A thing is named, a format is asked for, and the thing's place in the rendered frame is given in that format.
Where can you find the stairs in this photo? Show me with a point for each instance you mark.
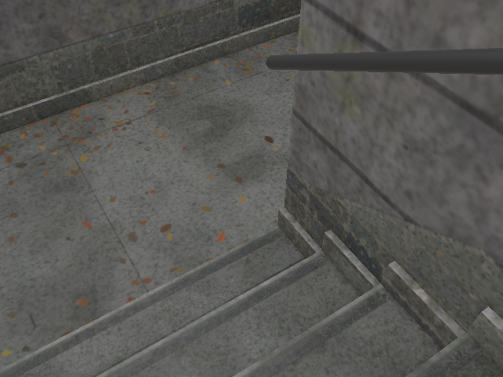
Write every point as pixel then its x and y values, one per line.
pixel 259 310

